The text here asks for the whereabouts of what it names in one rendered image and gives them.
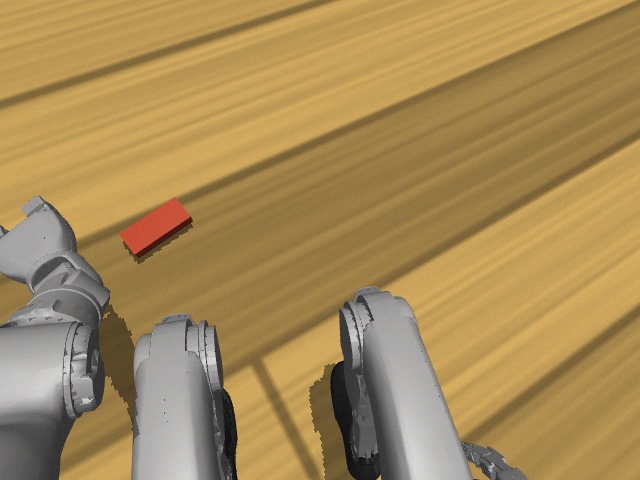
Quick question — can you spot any small box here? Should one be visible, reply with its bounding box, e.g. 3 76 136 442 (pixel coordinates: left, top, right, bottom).
119 197 193 258

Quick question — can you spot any left robot arm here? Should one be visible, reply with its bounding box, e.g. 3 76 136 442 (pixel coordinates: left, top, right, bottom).
0 251 110 480

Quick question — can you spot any right robot foot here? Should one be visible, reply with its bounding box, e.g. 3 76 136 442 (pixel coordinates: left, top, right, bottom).
330 361 381 480

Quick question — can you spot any left robot foot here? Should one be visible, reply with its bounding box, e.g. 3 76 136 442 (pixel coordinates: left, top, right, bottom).
221 388 238 480

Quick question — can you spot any right robot hand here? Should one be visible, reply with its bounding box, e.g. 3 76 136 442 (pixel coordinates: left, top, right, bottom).
461 442 529 480

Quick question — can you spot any left robot hand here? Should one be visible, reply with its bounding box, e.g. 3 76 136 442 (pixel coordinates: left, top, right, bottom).
0 195 110 292

